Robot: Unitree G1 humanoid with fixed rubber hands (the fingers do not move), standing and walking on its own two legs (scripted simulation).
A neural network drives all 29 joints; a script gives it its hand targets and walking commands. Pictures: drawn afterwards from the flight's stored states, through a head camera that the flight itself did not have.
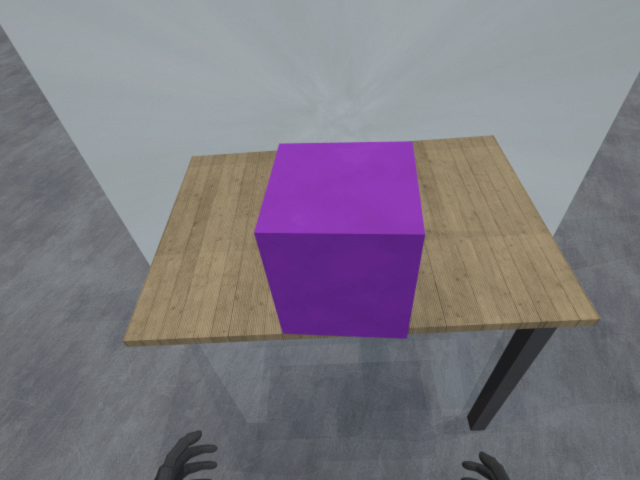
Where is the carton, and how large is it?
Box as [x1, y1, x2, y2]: [254, 141, 424, 338]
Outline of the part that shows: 412,141 279,144 254,234 283,333 406,338 424,237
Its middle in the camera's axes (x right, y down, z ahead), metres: +0.04 +0.01 +0.63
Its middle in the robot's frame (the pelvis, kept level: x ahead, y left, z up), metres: +0.49 +0.01 +0.01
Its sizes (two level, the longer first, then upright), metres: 0.210 0.200 0.250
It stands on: a table, 0.66 m high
